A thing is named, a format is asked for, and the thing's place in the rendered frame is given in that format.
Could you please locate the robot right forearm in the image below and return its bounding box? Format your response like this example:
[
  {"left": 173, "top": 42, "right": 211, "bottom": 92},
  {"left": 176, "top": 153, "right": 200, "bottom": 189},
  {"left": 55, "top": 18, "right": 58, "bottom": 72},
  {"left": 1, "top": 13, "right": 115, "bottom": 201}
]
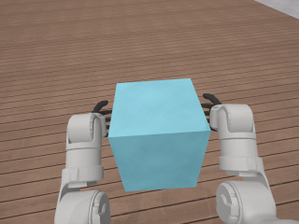
[{"left": 209, "top": 104, "right": 277, "bottom": 212}]

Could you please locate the left robot upper arm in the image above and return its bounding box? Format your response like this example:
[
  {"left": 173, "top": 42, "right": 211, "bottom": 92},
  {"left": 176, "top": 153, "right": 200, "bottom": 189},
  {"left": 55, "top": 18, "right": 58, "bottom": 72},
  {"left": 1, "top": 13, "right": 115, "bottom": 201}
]
[{"left": 55, "top": 189, "right": 111, "bottom": 224}]

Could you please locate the robot left forearm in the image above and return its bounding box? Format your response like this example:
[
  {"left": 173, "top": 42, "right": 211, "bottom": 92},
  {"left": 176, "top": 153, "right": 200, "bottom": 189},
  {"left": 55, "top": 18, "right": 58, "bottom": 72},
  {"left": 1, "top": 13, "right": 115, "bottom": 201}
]
[{"left": 54, "top": 113, "right": 107, "bottom": 224}]

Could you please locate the carton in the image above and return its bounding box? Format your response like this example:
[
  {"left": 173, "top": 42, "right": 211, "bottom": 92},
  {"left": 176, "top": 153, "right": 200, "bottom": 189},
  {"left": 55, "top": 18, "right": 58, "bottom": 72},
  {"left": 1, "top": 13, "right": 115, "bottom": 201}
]
[{"left": 107, "top": 78, "right": 211, "bottom": 192}]

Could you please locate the right robot upper arm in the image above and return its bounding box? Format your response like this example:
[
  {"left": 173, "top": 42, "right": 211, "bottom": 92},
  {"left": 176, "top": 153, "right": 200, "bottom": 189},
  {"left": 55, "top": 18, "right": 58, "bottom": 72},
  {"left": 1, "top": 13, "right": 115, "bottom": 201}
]
[{"left": 216, "top": 180, "right": 299, "bottom": 224}]

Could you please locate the robot right hand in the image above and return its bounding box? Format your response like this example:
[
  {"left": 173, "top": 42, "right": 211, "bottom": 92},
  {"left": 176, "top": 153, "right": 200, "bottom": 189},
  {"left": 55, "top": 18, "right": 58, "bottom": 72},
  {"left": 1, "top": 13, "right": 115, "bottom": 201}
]
[{"left": 201, "top": 93, "right": 221, "bottom": 132}]

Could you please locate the robot left hand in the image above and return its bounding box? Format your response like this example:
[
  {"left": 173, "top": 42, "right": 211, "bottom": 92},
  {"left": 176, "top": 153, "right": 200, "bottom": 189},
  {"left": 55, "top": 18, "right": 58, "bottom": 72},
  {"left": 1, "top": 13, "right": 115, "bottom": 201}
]
[{"left": 92, "top": 100, "right": 112, "bottom": 138}]

